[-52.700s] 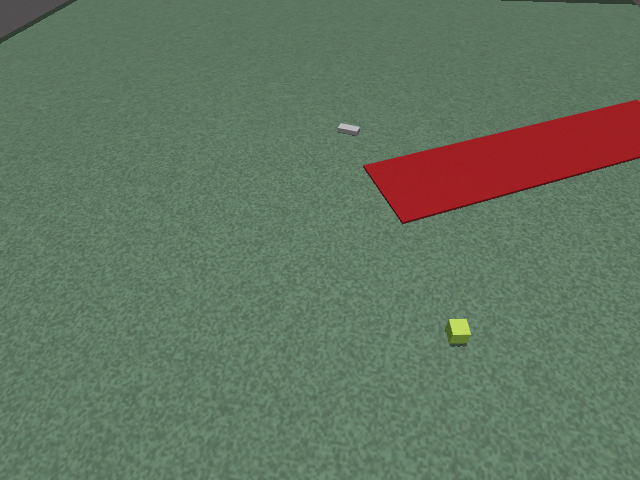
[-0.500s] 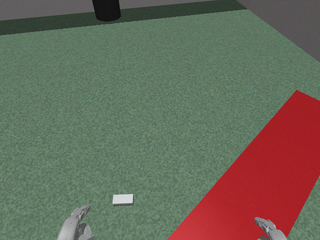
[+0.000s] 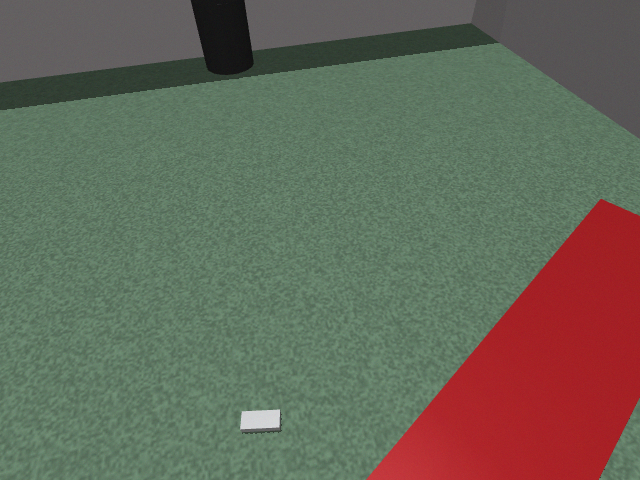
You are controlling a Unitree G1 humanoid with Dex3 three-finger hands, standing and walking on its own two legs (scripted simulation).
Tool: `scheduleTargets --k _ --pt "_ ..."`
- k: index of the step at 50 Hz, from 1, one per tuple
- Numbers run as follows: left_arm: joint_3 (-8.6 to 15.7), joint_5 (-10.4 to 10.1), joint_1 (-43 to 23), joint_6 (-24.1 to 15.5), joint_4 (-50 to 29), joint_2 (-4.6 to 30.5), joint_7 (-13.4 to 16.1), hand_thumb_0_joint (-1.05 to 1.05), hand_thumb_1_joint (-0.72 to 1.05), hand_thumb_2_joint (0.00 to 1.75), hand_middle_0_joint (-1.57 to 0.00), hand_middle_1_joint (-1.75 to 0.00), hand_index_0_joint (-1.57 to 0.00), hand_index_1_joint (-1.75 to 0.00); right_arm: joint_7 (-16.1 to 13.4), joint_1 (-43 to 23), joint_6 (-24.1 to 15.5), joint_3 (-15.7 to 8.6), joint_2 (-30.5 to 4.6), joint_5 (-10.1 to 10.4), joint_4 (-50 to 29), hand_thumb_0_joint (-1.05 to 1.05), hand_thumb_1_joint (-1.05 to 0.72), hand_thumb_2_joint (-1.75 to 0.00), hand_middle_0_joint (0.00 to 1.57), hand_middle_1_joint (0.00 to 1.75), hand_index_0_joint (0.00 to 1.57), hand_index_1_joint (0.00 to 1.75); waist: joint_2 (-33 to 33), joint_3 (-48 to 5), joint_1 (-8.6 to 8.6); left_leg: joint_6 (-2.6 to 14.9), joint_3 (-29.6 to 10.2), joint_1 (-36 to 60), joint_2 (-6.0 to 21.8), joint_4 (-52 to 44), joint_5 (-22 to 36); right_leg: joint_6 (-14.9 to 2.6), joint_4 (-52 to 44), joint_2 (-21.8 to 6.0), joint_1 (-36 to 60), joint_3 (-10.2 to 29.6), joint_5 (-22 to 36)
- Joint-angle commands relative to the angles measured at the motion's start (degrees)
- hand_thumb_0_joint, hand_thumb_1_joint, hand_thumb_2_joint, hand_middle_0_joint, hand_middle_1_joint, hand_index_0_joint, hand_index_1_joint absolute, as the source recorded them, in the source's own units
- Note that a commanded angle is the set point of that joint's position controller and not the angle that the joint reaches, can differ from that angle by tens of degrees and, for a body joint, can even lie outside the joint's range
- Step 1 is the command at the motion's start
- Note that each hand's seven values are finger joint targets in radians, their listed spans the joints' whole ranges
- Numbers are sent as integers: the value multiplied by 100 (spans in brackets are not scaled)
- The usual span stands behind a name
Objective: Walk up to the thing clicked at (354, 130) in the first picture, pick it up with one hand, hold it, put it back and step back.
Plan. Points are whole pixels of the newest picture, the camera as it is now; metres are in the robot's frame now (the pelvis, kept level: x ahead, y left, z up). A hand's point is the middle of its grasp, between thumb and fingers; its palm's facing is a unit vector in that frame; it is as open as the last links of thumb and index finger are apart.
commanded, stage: stand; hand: left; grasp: from above
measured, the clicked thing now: (260, 420) +0.45 +0.25 -0.76
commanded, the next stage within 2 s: step back in 1.86 s
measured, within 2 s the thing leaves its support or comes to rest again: neither
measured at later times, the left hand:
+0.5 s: hand out of the picture +0.04 +0.25 -0.16, palm faces +0.00 -0.95 -0.32, open 7.4 cm
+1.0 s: hand out of the picture +0.07 +0.25 -0.16, palm faces +0.00 -0.95 -0.32, open 7.4 cm
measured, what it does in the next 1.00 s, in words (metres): stands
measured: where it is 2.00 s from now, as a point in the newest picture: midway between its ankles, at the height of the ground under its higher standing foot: outside the picture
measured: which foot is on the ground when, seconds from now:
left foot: down 0.00-1.00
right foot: down 0.00-1.00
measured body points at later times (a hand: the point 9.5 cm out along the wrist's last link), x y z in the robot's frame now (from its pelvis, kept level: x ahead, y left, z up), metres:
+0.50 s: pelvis +0.00 +0.01 +0.01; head +0.01 +0.02 +0.46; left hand +0.05 +0.30 -0.14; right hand +0.07 -0.28 -0.13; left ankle +0.01 +0.10 -0.74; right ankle +0.01 -0.17 -0.73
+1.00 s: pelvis +0.02 +0.01 +0.01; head +0.03 +0.02 +0.46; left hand +0.07 +0.30 -0.14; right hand +0.09 -0.28 -0.13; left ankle +0.01 +0.10 -0.74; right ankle +0.01 -0.17 -0.73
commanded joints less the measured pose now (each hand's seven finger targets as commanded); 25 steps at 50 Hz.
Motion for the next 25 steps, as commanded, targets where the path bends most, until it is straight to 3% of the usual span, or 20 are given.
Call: scheduleTargets --k 1,8,16,25 --pt "229 -20 -208 -167 -140 1086 81 0 90 90 -20 -30 -20 -30 -99 -181 -131 -268 -1150 8 -219 0 -90 -90 20 30 20 30 -73 -131 -22 56 -638 -77 524 -862 295 -402 -665 -274 137 347 549" --pt "222 -20 -364 -182 101 1193 58 0 90 90 -20 -30 -20 -30 -86 -280 -143 -240 -1207 33 -34 0 -90 -90 20 30 20 30 -74 -218 -20 46 -666 1 574 -1020 419 -415 -835 -333 317 357 658" --pt "199 -27 -426 -155 297 1218 10 0 90 90 -20 -30 -20 -30 -70 -348 -126 -222 -1321 30 99 0 -90 -90 20 30 20 30 111 -87 -9 24 -804 -219 634 -1346 -278 -412 -842 -297 316 286 402" --pt "171 -66 -502 -184 357 1251 1 0 90 90 -20 -30 -20 -30 -68 -292 -164 -181 -1350 49 209 0 -90 -90 20 30 20 30 38 -359 -58 41 -675 234 620 -1106 864 -428 -897 -351 328 310 759"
